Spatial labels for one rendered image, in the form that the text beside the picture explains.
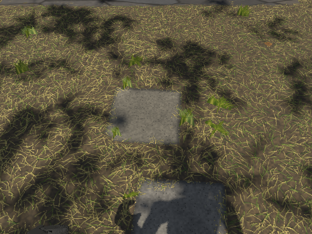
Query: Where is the left robot hand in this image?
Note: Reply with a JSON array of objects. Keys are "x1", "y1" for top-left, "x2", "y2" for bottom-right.
[{"x1": 27, "y1": 224, "x2": 69, "y2": 234}]

